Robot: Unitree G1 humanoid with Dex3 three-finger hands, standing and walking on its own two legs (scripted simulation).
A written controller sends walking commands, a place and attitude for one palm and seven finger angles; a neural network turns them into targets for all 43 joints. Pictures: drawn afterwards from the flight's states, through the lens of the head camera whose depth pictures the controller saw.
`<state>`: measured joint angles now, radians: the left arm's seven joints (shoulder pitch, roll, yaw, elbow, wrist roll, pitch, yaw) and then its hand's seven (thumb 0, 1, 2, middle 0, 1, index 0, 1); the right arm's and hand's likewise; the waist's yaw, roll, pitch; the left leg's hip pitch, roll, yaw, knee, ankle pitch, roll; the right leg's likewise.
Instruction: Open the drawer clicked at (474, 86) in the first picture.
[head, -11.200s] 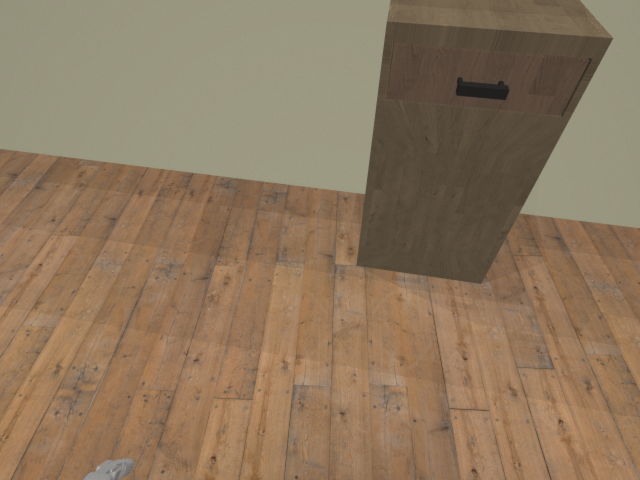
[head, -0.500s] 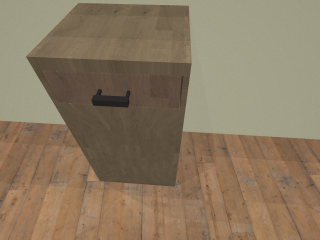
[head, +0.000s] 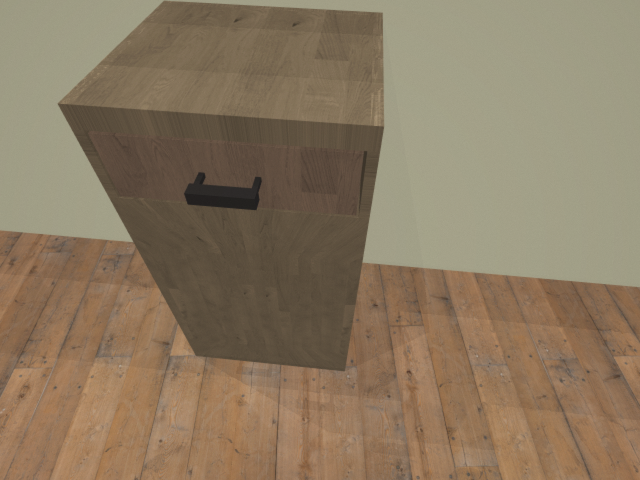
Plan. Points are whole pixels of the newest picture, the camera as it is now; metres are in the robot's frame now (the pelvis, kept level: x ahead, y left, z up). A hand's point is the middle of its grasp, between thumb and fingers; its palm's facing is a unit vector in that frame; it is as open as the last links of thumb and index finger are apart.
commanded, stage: look again from close up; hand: left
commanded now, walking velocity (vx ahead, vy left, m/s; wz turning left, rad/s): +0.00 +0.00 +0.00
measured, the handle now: (225, 188) +0.54 +0.20 +0.03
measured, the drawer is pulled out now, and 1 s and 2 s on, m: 0.00 0.00 0.00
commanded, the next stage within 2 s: raise the hand with hooked fingers in 0.34 s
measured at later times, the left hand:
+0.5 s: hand out of the picture +0.00 +0.17 -0.16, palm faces -0.04 -0.97 -0.25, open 7.3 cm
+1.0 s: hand out of the picture +0.12 +0.21 -0.04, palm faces -0.03 -0.07 -1.00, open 9.4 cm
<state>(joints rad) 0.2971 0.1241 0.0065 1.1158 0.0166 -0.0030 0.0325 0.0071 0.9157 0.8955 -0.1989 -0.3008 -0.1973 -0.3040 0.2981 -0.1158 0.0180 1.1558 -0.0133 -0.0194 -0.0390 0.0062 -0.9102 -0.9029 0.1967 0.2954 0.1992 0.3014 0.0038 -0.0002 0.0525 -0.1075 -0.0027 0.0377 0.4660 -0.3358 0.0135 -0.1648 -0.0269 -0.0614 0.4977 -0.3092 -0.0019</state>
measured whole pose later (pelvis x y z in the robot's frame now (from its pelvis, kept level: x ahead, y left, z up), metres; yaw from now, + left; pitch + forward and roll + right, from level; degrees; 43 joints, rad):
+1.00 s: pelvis -0.06 -0.04 -0.03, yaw +0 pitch +7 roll +2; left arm 0.38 0.37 -0.07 0.02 1.10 -0.05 0.42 0.00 0.43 0.70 -0.26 -0.60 -0.25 -0.60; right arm 0.02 -0.26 -0.04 0.52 -0.08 0.08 0.01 0.01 -0.91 -0.90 0.20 0.30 0.20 0.30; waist 0.14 -0.01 -0.05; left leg -0.50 0.02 0.04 0.78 -0.39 -0.01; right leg -0.58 -0.02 -0.06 0.84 -0.38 -0.06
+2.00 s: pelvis -0.04 +0.01 +0.01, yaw +1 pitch -1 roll +0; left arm -0.20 0.57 -0.03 -0.02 0.87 0.02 -0.12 0.00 -0.49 0.30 -0.32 -1.20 -0.32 -1.20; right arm 0.09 -0.25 0.03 0.62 0.00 0.14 -0.01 0.01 -0.91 -0.90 0.20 0.30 0.20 0.30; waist 0.10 0.10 0.03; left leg -0.14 -0.03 0.03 0.38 -0.22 0.03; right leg -0.18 -0.05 -0.07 0.39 -0.19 0.01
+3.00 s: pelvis -0.04 +0.00 +0.01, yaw +0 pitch +4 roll +1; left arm -0.47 0.51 -0.11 0.37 0.93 -0.04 -0.05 0.00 -0.49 0.30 -0.32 -1.20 -0.31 -1.21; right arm 0.20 -0.29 -0.02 0.66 0.02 0.15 -0.02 0.01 -0.91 -0.90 0.20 0.30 0.20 0.30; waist 0.04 0.09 0.00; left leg -0.25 -0.02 0.04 0.40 -0.22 0.02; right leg -0.31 -0.04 -0.05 0.43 -0.19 0.00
